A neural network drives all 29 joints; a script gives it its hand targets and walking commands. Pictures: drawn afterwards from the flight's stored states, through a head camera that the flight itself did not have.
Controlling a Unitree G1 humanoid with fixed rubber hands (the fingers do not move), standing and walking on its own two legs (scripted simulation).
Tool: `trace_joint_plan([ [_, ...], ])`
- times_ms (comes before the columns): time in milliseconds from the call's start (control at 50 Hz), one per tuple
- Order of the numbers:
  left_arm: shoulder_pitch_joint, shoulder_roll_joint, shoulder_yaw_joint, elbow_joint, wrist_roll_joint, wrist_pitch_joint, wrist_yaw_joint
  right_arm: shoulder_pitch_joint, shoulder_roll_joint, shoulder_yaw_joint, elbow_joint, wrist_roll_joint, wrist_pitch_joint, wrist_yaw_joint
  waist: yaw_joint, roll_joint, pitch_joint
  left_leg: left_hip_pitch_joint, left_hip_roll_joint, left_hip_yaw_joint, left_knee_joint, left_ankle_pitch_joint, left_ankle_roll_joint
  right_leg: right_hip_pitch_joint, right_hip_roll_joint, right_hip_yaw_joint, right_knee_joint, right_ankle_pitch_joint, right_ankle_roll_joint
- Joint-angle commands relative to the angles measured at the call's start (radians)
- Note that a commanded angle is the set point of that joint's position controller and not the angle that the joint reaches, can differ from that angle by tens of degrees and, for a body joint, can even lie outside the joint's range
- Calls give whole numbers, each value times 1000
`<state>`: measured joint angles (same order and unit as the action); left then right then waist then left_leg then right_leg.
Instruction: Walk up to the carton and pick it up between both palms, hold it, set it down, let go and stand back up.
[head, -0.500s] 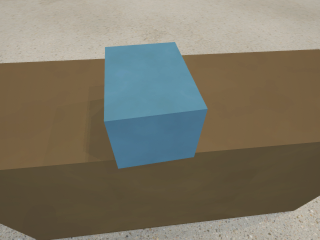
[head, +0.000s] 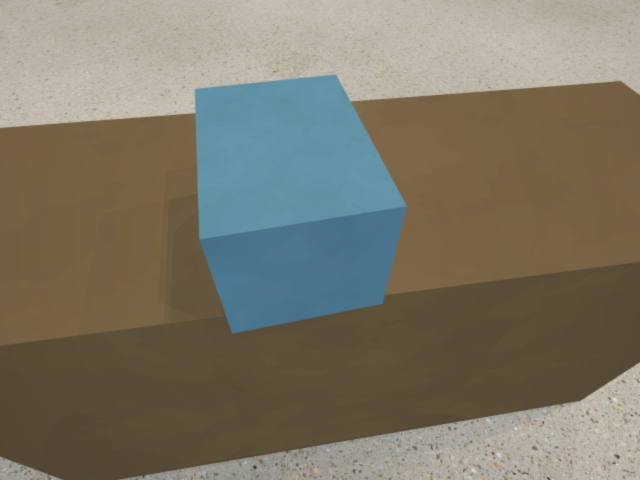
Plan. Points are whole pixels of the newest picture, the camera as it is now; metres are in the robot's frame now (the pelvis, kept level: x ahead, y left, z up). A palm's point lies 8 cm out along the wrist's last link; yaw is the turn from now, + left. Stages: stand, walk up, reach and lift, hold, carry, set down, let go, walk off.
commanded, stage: walk up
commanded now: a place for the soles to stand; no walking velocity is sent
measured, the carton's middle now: (287, 195) +0.47 +0.04 +0.11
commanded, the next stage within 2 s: reach and lift in 0.66 s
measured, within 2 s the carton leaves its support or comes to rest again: neither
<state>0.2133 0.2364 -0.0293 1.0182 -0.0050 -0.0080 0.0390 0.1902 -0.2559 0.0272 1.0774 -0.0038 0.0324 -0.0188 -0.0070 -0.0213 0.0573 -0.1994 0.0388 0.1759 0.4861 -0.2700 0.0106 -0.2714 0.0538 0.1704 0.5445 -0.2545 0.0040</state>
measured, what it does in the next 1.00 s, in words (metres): stands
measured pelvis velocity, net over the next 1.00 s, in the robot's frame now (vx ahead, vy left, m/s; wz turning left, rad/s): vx -0.03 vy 0.00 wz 0.05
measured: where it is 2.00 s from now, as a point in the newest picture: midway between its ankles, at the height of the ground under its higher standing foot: outside the picture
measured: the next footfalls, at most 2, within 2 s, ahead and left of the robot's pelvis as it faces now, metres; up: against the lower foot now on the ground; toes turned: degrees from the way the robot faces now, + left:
none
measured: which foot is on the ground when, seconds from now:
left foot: down 0.00-1.00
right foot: down 0.00-1.00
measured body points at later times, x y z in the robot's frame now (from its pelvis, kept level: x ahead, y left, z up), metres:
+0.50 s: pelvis -0.01 +0.01 -0.01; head +0.01 +0.00 +0.44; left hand +0.04 +0.26 -0.15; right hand +0.01 -0.26 -0.16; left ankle -0.01 +0.11 -0.74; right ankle +0.02 -0.12 -0.74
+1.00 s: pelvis -0.03 +0.00 -0.03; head +0.01 +0.01 +0.42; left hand +0.16 +0.24 -0.11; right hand +0.17 -0.25 -0.12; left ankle -0.01 +0.11 -0.74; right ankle +0.02 -0.12 -0.74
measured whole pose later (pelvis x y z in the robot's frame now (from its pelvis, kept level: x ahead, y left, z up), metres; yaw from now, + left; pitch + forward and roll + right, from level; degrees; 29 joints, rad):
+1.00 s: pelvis -0.03 +0.00 -0.03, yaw +3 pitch -5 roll -1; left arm 0.04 0.24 0.01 0.32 0.14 0.68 -0.07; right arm 0.00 -0.26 -0.03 0.66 0.10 0.20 0.03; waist -0.04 -0.01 0.17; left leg -0.32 0.08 0.10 0.80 -0.39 0.01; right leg -0.33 0.01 -0.01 0.75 -0.34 0.01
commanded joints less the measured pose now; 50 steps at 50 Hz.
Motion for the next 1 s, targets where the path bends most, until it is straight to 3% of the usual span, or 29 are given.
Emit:
trace_joint_plan([
  [0,34,144,28,-54,1,-14,9,39,-132,-24,-34,-6,-9,-6,-1,3,-48,119,106,-132,-88,100,52,-109,-109,108,-75,245,-60],
  [20,36,143,25,-52,2,-13,9,40,-143,-31,-37,0,-8,-5,0,14,-56,114,107,-133,-92,83,55,-103,-101,99,-69,220,-60],
  [60,27,141,29,-59,3,-13,10,31,-152,-34,-39,1,-7,-4,7,-17,-56,74,120,-139,-101,50,66,-74,-89,84,-53,189,-53],
  [100,24,141,26,-65,4,-11,10,21,-143,-29,-40,1,-4,-3,7,4,-29,61,115,-131,-108,5,65,-96,-95,97,-61,157,-54],
  [140,35,156,27,-60,-1,-9,9,30,-142,-31,-41,-4,0,-4,6,-12,-8,81,107,-136,-109,-25,66,-147,-93,112,-79,107,-55],
  [160,36,152,26,-64,0,-10,8,29,-149,-31,-42,-4,2,-4,4,15,-5,87,112,-131,-111,-39,68,-160,-88,111,-72,100,-53],
  [200,33,150,26,-67,0,-7,8,34,-155,-38,-47,5,2,-2,-5,11,-14,42,143,-159,-162,-111,82,-134,-62,68,-31,59,-38],
  [220,34,147,29,-67,3,-8,9,21,-168,-40,-50,3,4,-2,7,28,7,42,149,-154,-171,-136,81,-140,-51,59,-22,37,-36],
  [260,38,136,23,-73,8,-10,8,26,-161,-39,-49,3,2,-5,2,12,-12,28,176,-166,-183,-119,99,-118,-45,33,14,48,-32],
  [280,45,128,26,-70,15,-9,9,29,-167,-43,-49,-1,4,-4,0,34,-9,13,188,-162,-188,-131,106,-90,-46,19,26,54,-28],
  [320,58,126,23,-84,8,-11,7,-8,-166,-41,-51,1,11,-3,17,45,15,1,154,-117,-155,-150,84,-110,-59,55,-6,71,-40],
  [400,47,174,33,-90,6,-13,8,34,-147,-40,-54,-1,17,2,-6,-59,34,62,90,-112,-76,-130,56,-222,-102,176,-106,18,-68],
  [480,57,187,42,-91,-2,-12,11,82,-141,-42,-52,-3,9,4,-21,-87,-34,140,63,-110,-25,-62,51,-209,-123,242,-149,43,-75],
  [540,46,170,35,-98,2,-13,12,72,-144,-44,-61,-1,1,1,-19,-61,-73,148,89,-128,-44,-12,63,-189,-100,191,-87,148,-71],
  [580,41,166,32,-102,3,-9,10,83,-153,-42,-59,-2,-1,-3,-20,-64,-76,153,116,-138,-77,6,76,-186,-78,146,-35,138,-53],
  [600,50,143,30,-104,2,-7,11,68,-160,-46,-55,-4,-2,-2,-9,-7,-53,116,144,-144,-95,44,89,-162,-56,104,4,158,-42],
  [640,68,126,27,-105,7,-5,12,45,-180,-51,-69,-9,-1,-4,0,41,-59,62,191,-141,-131,26,112,-111,-39,44,80,148,-30],
  [660,-574,230,44,-244,-46,197,-7,-585,-132,-150,-235,-86,-100,60,8,53,16,-400,84,-111,91,-130,0,-123,-52,-208,143,-168,-49],
  [680,-456,189,15,-253,-49,317,10,-446,-195,-173,-218,-104,-95,102,-4,45,77,-442,79,-97,77,-306,-23,-85,-41,-236,192,-222,-58],
  [700,-468,186,20,-320,-15,412,-2,-432,-191,-180,-255,-105,-64,118,2,-17,-11,-310,55,-59,127,-241,-36,-139,-47,-245,179,-187,-65],
  [720,-439,169,16,-403,-6,489,-21,-363,-175,-183,-312,-79,-35,122,-12,-35,-117,-196,45,-53,182,-207,-54,-189,-63,-229,168,-162,-63],
  [740,-412,158,38,-472,23,553,-39,-313,-154,-190,-353,-64,-4,118,0,-25,-170,-147,53,-59,199,-179,-64,-187,-73,-223,164,-109,-60],
  [780,-325,170,66,-567,99,643,-57,-197,-178,-182,-350,11,48,92,-14,73,-242,-45,51,-64,253,-20,-104,-192,-56,-260,197,55,-70],
  [820,-212,153,82,-631,148,699,-82,-143,-200,-148,-335,85,91,73,-20,126,-283,61,58,-89,285,213,-121,-154,-21,-282,202,186,-71],
  [860,-122,168,116,-716,173,720,-100,-96,-212,-125,-372,127,129,59,-28,91,-303,130,50,-96,247,271,-110,-72,-6,-282,154,217,-64],
  [920,-100,162,103,-798,159,710,-107,-97,-184,-97,-489,111,175,34,-45,17,-166,95,15,-83,137,141,-77,-54,-5,-269,37,197,-47],
  [980,-135,191,103,-822,157,671,-99,-111,-103,-94,-556,76,198,12,-48,8,-71,24,-1,-59,81,-2,-41,-55,-31,-225,-39,88,-30],
])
